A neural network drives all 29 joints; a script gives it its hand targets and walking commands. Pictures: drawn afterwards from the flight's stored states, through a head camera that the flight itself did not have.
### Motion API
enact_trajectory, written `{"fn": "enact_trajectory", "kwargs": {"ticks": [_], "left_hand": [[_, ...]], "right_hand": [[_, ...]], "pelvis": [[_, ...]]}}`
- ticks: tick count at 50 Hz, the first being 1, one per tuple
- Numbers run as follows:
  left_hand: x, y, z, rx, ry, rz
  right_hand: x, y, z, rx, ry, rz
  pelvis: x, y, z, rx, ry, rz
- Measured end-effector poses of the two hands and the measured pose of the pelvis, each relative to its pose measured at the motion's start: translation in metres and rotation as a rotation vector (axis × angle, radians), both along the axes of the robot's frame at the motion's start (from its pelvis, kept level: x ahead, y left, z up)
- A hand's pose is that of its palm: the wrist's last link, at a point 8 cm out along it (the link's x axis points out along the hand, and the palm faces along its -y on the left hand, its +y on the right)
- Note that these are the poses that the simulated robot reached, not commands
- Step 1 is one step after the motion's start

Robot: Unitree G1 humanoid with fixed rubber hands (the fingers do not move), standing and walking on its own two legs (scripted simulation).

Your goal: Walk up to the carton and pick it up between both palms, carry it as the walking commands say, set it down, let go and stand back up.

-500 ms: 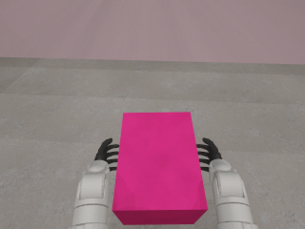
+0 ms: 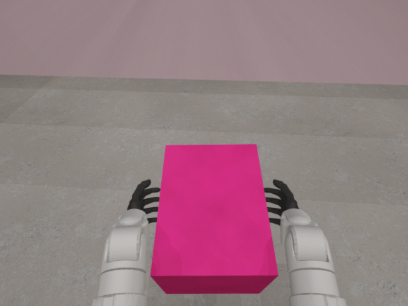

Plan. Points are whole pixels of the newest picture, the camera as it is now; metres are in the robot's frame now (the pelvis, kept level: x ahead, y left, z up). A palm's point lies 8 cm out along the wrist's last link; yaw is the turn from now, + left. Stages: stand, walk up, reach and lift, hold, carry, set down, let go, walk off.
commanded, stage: carry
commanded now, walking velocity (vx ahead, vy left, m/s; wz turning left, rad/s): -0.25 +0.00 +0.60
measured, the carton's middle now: (211, 218) +0.33 +0.00 -0.02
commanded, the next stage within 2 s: none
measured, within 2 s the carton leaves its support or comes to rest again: neither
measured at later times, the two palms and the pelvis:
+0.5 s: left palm out of the picture +0.12 +0.16 +0.08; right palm (294, 275) +0.17 -0.13 +0.07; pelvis -0.11 -0.02 -0.01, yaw +10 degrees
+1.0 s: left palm out of the picture -0.13 +0.21 +0.08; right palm out of the picture +0.02 -0.03 +0.09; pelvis -0.28 -0.04 -0.01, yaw +28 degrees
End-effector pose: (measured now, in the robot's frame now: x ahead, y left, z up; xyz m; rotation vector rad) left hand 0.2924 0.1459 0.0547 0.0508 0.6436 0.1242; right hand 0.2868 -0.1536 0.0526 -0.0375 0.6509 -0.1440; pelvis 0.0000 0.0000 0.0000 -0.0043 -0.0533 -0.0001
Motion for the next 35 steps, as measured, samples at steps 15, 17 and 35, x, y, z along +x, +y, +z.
{"fn": "enact_trajectory", "kwargs": {"ticks": [15,17,35], "left_hand": [[-0.076,0.029,0.007,-0.009,-0.028,0.182],[-0.096,0.030,0.010,-0.009,-0.006,0.208],[-0.251,0.045,0.044,0.022,-0.012,0.385]], "right_hand": [[-0.050,0.039,0.009,0.007,-0.028,0.013],[-0.064,0.040,0.010,0.003,-0.004,0.035],[-0.166,0.067,0.043,0.007,-0.020,0.193]], "pelvis": [[-0.059,0.006,-0.029,-0.025,0.114,0.070],[-0.069,0.001,-0.026,-0.035,0.125,0.082],[-0.170,-0.018,-0.015,0.032,0.128,0.313]]}}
